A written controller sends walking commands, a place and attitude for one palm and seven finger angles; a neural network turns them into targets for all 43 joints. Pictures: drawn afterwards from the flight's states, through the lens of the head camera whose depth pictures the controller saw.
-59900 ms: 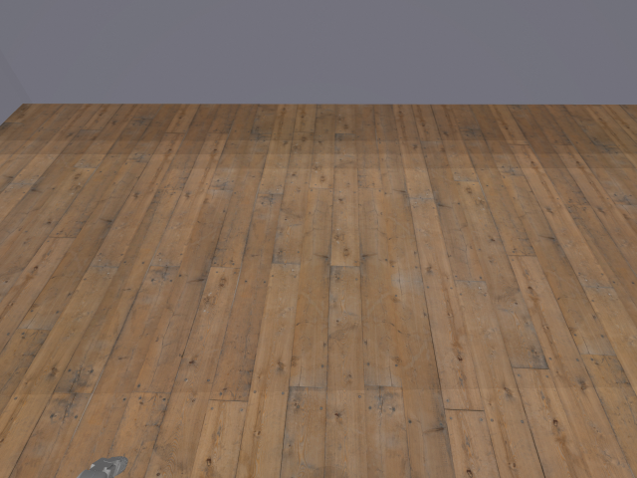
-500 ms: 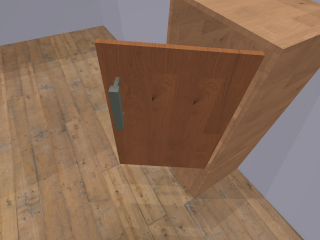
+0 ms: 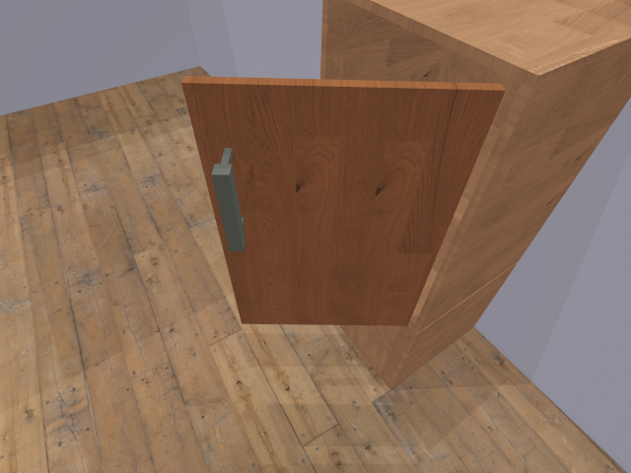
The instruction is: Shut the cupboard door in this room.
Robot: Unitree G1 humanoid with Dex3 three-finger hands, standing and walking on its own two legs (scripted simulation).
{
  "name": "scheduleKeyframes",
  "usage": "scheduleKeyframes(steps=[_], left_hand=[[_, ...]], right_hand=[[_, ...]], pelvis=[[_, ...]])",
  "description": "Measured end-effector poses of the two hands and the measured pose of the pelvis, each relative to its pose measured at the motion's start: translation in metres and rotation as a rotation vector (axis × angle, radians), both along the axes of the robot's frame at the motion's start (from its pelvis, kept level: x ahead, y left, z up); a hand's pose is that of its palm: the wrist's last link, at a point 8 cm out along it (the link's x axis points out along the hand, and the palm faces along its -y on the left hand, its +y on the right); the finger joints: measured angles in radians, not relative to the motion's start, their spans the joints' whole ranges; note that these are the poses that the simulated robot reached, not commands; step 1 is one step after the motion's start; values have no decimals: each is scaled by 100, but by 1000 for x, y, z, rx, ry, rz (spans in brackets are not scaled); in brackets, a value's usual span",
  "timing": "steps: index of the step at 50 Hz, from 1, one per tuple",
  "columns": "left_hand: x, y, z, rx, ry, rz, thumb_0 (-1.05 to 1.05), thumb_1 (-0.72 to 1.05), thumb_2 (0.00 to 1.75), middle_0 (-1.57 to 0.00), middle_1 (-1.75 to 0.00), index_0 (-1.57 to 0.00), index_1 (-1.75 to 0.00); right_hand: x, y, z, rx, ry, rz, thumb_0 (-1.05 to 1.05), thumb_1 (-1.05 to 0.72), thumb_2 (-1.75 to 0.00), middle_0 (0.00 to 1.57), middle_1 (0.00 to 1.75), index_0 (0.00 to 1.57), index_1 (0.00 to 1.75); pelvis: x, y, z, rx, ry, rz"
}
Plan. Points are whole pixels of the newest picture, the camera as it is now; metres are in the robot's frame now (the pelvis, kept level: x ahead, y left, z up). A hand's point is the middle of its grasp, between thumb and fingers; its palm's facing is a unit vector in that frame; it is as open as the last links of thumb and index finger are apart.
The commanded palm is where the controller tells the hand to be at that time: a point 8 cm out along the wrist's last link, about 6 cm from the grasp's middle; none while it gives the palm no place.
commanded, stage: come to a stop and stand still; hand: left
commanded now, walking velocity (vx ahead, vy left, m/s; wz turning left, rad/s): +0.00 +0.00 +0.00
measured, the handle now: (232, 201) +0.46 +0.16 +0.08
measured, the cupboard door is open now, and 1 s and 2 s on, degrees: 55 55 55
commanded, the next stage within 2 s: look again from close up in 0.62 s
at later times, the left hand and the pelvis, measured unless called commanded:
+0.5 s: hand out of the picture -0.01 +0.24 -0.15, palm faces -0.02 -0.96 -0.27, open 7.4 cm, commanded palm none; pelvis -0.05 +0.03 +0.01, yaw -1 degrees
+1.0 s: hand out of the picture +0.00 +0.24 -0.15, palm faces -0.02 -0.96 -0.28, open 7.4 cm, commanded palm none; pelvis -0.04 +0.02 +0.02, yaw +0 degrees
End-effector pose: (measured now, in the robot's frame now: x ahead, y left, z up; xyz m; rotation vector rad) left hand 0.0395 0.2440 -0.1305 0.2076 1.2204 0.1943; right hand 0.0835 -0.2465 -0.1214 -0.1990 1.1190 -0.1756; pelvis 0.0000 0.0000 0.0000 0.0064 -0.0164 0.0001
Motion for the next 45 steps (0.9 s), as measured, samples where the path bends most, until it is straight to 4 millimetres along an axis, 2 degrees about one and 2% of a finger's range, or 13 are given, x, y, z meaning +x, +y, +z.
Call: scheduleKeyframes(steps=[6,11,16,24,29,34,39,45], left_hand=[[18,12,9,-12,-105,-55,1,91,90,-20,-30,-20,-30],[17,23,17,-1,-134,-85,1,91,90,-20,-30,-20,-30],[-2,34,19,15,-107,-84,1,91,90,-20,-30,-20,-30],[-50,40,11,15,15,-56,1,91,90,-20,-30,-20,-30],[-75,37,8,5,83,-38,1,91,90,-20,-30,-20,-30],[-87,35,6,-2,119,-26,1,91,90,-20,-30,-20,-30],[-84,33,6,-4,121,-24,1,91,90,-21,-30,-20,-30],[-64,35,10,6,85,-31,1,91,90,-21,-30,-20,-30]], right_hand=[[-37,22,2,22,7,-15,1,-91,-90,20,30,20,30],[-67,33,1,41,33,-24,1,-91,-90,20,30,20,30],[-95,33,-1,41,83,-38,1,-90,-90,20,30,20,30],[-125,21,0,13,162,-55,1,-91,-90,20,30,20,30],[-129,12,2,-6,185,-54,1,-91,-90,20,30,20,30],[-122,5,4,-19,185,-46,1,-91,-90,20,30,20,30],[-108,1,6,-26,168,-34,1,-91,-90,20,30,20,30],[-88,0,8,-24,140,-14,0,-91,-90,20,30,20,30]], pelvis=[[-19,14,4,-13,-22,-15],[-33,22,8,-11,-27,-20],[-43,25,10,-6,-27,-20],[-51,26,11,-2,-24,-19],[-52,25,12,-1,-23,-18],[-52,23,13,-1,-19,-17],[-49,21,14,-2,-16,-15],[-44,19,16,-2,-18,-11]])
